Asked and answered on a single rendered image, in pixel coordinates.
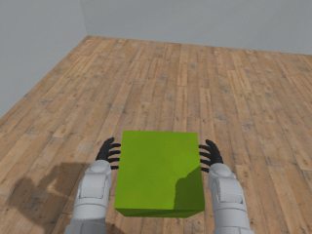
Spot robot left forearm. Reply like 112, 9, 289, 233
64, 160, 112, 234

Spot robot right hand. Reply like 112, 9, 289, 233
198, 139, 224, 173

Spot carton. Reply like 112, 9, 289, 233
114, 130, 206, 218

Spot robot left hand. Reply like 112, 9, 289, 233
96, 137, 121, 170

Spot robot right forearm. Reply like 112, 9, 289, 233
208, 163, 255, 234

